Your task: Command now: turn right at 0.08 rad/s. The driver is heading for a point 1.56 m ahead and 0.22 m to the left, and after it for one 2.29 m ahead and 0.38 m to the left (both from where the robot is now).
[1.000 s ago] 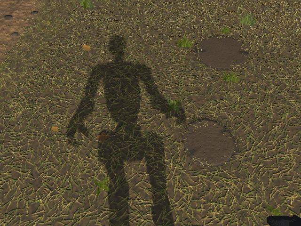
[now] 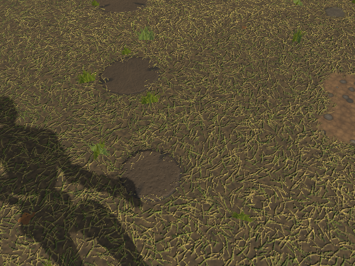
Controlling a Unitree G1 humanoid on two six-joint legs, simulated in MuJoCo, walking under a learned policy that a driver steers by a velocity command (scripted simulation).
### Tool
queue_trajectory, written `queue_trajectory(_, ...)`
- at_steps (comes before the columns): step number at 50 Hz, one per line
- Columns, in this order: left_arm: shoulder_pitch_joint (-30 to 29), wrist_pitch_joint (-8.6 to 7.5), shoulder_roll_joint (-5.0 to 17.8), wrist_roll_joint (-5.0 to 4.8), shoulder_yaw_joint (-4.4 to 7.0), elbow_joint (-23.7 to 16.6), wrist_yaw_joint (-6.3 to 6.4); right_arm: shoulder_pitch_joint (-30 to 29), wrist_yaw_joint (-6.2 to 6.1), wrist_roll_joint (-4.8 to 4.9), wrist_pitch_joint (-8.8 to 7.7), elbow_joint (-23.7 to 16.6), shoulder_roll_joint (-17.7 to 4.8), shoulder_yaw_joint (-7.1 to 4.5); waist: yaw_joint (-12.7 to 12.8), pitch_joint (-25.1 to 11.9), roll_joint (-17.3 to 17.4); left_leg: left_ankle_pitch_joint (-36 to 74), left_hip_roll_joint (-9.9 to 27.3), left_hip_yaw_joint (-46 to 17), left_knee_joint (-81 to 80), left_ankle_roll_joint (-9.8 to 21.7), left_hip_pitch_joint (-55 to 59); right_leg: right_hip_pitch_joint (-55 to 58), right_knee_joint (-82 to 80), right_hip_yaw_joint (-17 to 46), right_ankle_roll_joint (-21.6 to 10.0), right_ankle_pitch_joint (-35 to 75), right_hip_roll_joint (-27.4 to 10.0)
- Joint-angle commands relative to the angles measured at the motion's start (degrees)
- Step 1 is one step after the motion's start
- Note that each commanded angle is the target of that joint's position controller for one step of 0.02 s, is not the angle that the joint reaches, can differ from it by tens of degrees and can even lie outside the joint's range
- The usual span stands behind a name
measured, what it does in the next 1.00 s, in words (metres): walks ahead: left foot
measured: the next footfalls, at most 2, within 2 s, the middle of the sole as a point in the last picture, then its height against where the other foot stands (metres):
left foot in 0.82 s outside the picture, level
right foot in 1.34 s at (213, 213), level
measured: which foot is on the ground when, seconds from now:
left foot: down 0.00-0.36, up 0.38-0.80, down 0.82-1.00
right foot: down 0.00-0.82, up 0.84-1.00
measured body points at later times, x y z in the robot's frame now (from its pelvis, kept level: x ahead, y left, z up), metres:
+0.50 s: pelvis +0.08 -0.03 +0.01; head +0.09 -0.05 +0.46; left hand +0.11 +0.24 -0.10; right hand +0.20 -0.30 -0.12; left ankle +0.04 +0.11 -0.66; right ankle +0.03 -0.12 -0.74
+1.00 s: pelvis +0.35 +0.03 +0.00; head +0.37 +0.04 +0.45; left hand +0.45 +0.31 -0.11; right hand +0.44 -0.24 -0.11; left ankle +0.39 +0.11 -0.74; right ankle +0.31 -0.12 -0.65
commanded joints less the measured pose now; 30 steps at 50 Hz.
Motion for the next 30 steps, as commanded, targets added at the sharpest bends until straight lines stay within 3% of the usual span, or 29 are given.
queue_trajectory(1,-0.87,-1.13,5.77,-0.05,1.85,-3.43,0.1,-1.82,-0.44,0.18,-0.59,-3.61,-7.53,-1.48,-0.34,-2.43,2.2,4.49,5.37,-5.3,-5.72,2.36,-1.25,2.03,-2.73,2.59,-1.17,10.12,-3.19)
queue_trajectory(6,-0.01,-1.57,5.28,-0.11,1.85,-2.42,0.39,-1.33,-0.45,0.18,-0.22,-2.75,-6.87,-0.97,-0.74,-2.23,-0.16,4.0,4.2,-4.06,-4.43,1.93,-1.06,1.84,-3.32,3.13,-1.08,10.33,-3.42)
queue_trajectory(7,0.93,-1.55,4.8,-0.11,1.71,-1.87,0.51,-0.64,-0.46,0.09,-0.12,-2.25,-6.52,-0.8,-0.76,-3.37,0.02,-1.22,3.7,-3.67,-4.91,2.0,-0.8,2.27,-3.4,2.46,-1.21,5.4,-2.8)
queue_trajectory(9,1.98,-1.65,5.21,-0.52,1.92,-1.59,0.76,-0.06,-0.7,0.8,0.24,-1.74,-8.25,-1.29,-0.91,-0.67,2.38,-16.94,3.85,-5.43,-6.28,4.05,-2.31,-2.25,-1.21,-0.3,-2.11,-12.81,-0.28)
queue_trajectory(10,1.85,-2.1,5.14,-0.7,1.88,-1.98,0.78,0.73,-0.92,1.2,0.22,-1.52,-9.04,-1.49,-1.2,1.97,4.07,-23.72,5.92,-8.87,-8.31,5.97,-3.16,-6.14,0.46,-1.44,-2.43,-17.45,0.13)
queue_trajectory(12,0.61,-3.88,3.55,-1.6,1.55,-3.01,0.39,3.9,-1.21,1.68,-0.42,-0.5,-11.13,-2.08,-1.88,4.83,9.04,-31.43,13.82,-20.01,-14.82,10.82,-1.24,-11.98,8.04,-5.78,-2.17,-12.92,0.44)
queue_trajectory(13,-0.37,-4.79,3.37,-2.08,1.49,-3.48,0.16,4.31,-1.32,1.81,-0.64,-0.14,-12.21,-2.47,-1.95,6.49,10.43,-31.6,17.67,-24.63,-16.96,12.93,-1.6,-13.35,10.26,-7.04,-2.08,-9.88,-1.2)
queue_trajectory(14,-0.9,-5.57,3.5,-2.26,1.51,-3.7,-0.14,4.33,-1.38,1.91,-0.75,-0.02,-12.38,-2.61,-1.96,7.09,10.42,-29.36,18.83,-25.74,-17.4,13.6,-3.06,-12.44,10.57,-6.51,-2.48,-8.92,-2.65)
queue_trajectory(15,0.41,-6.17,3.3,-2.33,1.56,-3.29,-0.53,3.12,-1.26,2.03,-0.76,-0.3,-12.04,-2.5,-0.85,6.65,10.33,-26.18,17.87,-23.5,-16.81,12.85,-4.3,-9.25,7.96,-7.07,-3.19,-9.27,-2.85)
queue_trajectory(17,8.06,-6.81,3.5,-2.25,2.14,0.09,-1.15,-1.17,-0.71,2.38,-0.47,-1.58,-10.17,-1.94,3.34,4.09,9.17,-18.12,11.54,-13.92,-11.82,8.8,-11.97,7.23,-1.68,-8.02,-4.42,-4.04,-1.29)
queue_trajectory(18,12.77,-6.93,6.26,-1.91,3.11,1.49,-1.06,-2.76,-0.57,2.09,-0.88,-2.47,-7.15,-1.05,5.05,2.58,3.69,-11.36,6.78,-7.47,-2.01,5.63,-16.44,13.26,-5.78,0.2,-5.99,-5.75,-5.33)
queue_trajectory(19,18.38,-7.16,11.69,-1.69,4.65,2.38,-1.3,-4.1,-0.6,1.86,-2.0,-4.58,-4.5,-0.4,5.99,0.45,-11.77,-7.49,-0.98,1.85,17.72,1.3,-25.64,20.35,-14.62,20.59,-11.81,-13.64,-15.67)
queue_trajectory(20,20.25,-7.65,11.54,-1.37,4.36,2.06,-1.81,-4.86,-0.76,2.38,-3.13,-5.58,-7.92,-1.3,6.63,0.33,-13.95,-15.75,-1.55,-2.93,29.81,1.17,-33.41,22.72,-19.07,34.73,-17.58,-11.49,-22.69)
queue_trajectory(21,17.43,-8.07,8.57,-1.2,3.33,1.53,-1.71,-2.79,-0.33,3.23,-3.75,-4.81,-9.5,-2.01,4.09,1.92,-8.37,-13.96,1.51,-5.23,36.27,2.41,-37.45,23.48,-17.46,30.76,-17.54,-8.6,-22.88)
queue_trajectory(22,15.92,-8.25,7.17,-1.02,2.95,0.81,-1.59,-1.75,0.17,3.4,-4.16,-3.8,-8.79,-1.8,3.26,1.52,-4.88,-9.04,3.39,-5.11,37.54,3.71,-38.64,24.12,-17.24,24.96,-15.91,-6.72,-20.75)
queue_trajectory(23,14.65,-8.07,6.92,-1.08,2.78,0.71,-1.52,-2.28,0.57,2.94,-4.43,-3.49,-8.2,-1.77,2.87,1.91,-2.33,-4.59,4.93,-4.39,36.24,4.19,-39.63,23.85,-18.13,20.49,-14.51,-3.72,-19.31)
queue_trajectory(24,13.74,-7.76,5.95,-1.02,2.26,0.69,-1.46,-3.21,0.95,2.39,-4.45,-3.36,-8.13,-1.99,2.55,2.29,-2.14,-1.19,6.28,-3.97,34.0,4.05,-38.62,22.72,-19.04,16.3,-13.14,2.2,-17.81)
queue_trajectory(26,14.32,-7.16,4.77,-1.08,1.74,1.13,-1.36,-3.96,1.99,2.19,-4.13,-3.29,-6.47,-1.66,2.38,1.89,-3.75,3.12,6.35,-1.47,29.89,2.66,-35.63,20.44,-20.56,9.5,-12.11,12.09,-15.21)
queue_trajectory(28,15.27,-6.76,5.5,-1.64,1.87,1.73,-0.98,-6.57,2.39,1.67,-3.88,-4.2,-5.03,-1.12,2.95,2.4,-3.07,6.96,5.72,0.34,23.54,0.76,-34.39,18.62,-21.61,5.03,-12.16,16.46,-13.87)
queue_trajectory(30,15.42,-6.39,6.84,-1.6,2.08,2.23,-0.46,-10.51,2.61,1.56,-4.06,-5.63,-3.72,-0.43,3.83,3.45,-3.17,12.52,4.65,1.58,14.68,-0.51,-30.6,14.97,-22.59,1.45,-11.66,16.48,-12.5)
